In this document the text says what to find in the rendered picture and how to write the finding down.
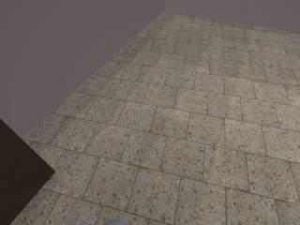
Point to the cabinet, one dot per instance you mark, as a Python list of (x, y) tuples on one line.
[(22, 174)]

